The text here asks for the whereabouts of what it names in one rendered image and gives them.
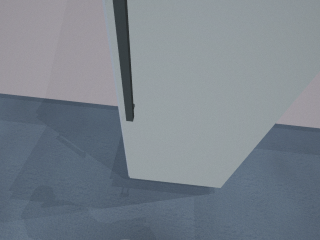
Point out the fridge door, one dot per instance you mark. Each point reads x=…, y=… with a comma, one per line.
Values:
x=210, y=78

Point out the handle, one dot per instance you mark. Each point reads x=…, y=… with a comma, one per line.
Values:
x=120, y=8

